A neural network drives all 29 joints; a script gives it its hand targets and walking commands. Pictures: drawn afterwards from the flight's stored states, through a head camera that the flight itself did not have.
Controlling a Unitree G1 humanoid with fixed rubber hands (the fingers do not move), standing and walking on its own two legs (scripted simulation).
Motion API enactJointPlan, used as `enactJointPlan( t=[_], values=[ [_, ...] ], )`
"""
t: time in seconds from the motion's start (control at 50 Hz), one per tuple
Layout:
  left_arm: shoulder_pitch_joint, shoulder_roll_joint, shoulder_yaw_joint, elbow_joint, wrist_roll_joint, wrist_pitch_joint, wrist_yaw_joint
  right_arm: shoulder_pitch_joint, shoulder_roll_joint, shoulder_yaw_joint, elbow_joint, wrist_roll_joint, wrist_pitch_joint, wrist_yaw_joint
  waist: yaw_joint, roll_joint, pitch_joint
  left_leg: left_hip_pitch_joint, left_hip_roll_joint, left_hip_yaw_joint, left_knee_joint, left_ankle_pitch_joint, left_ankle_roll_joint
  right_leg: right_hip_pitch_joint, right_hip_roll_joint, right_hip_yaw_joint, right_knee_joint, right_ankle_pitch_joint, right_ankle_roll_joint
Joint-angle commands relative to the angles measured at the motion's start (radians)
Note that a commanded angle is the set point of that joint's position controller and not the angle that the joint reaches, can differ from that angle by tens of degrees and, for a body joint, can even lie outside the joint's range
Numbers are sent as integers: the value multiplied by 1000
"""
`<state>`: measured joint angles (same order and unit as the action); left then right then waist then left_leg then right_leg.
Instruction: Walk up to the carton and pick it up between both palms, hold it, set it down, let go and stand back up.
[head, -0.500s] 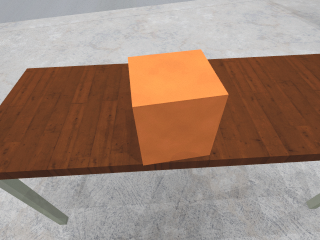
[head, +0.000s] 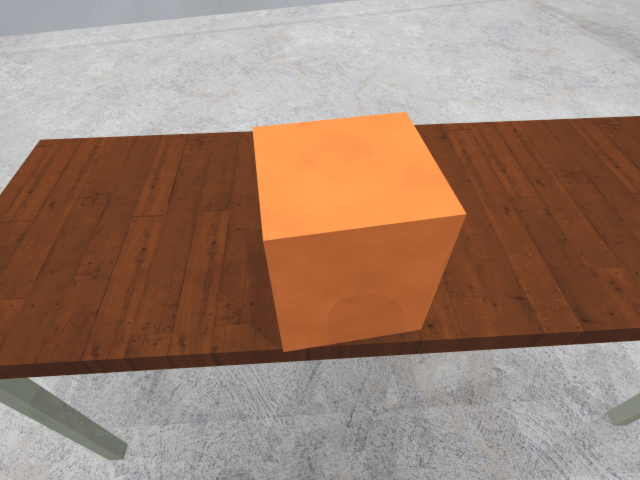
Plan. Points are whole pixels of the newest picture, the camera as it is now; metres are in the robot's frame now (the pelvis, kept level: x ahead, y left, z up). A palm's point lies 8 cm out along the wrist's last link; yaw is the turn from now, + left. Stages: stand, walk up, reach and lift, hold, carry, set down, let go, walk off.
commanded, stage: stand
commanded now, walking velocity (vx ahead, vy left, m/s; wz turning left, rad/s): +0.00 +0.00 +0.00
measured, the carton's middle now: (342, 235) +0.41 +0.00 +0.06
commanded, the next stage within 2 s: none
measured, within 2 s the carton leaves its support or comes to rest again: neither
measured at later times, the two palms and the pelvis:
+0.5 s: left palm out of the picture +0.02 +0.23 -0.15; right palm out of the picture +0.01 -0.21 -0.14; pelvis +0.02 +0.01 +0.00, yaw +0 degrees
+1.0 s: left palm out of the picture +0.02 +0.23 -0.15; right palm out of the picture +0.01 -0.21 -0.14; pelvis +0.02 +0.01 +0.00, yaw +0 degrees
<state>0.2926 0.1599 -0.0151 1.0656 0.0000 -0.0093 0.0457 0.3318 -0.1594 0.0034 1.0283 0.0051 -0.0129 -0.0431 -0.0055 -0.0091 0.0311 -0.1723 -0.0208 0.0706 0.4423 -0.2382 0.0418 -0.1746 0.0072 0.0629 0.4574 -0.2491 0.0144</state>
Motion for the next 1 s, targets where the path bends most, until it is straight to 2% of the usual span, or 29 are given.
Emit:
enactJointPlan(
  t=[0.0, 0.52, 0.98],
  values=[
    [70, 119, 21, -27, 0, -13, 9, 80, -122, -25, -32, 0, -15, -9, 2, 0, 52, 9, 135, -139, -114, 126, -20, -62, -93, 70, -97, 145, -12],
    [56, 105, 7, 25, 1, -7, 21, 79, -114, -26, -7, 2, -14, -16, 5, 10, 52, 62, 144, -136, -138, 271, -35, -37, -101, 45, -92, 165, 3],
    [52, 99, 0, 51, -1, -6, 26, 94, -100, -23, 18, 1, -12, -19, 5, 3, 62, 71, 142, -130, -148, 274, -40, -33, -108, 38, -98, 163, 3]
  ],
)
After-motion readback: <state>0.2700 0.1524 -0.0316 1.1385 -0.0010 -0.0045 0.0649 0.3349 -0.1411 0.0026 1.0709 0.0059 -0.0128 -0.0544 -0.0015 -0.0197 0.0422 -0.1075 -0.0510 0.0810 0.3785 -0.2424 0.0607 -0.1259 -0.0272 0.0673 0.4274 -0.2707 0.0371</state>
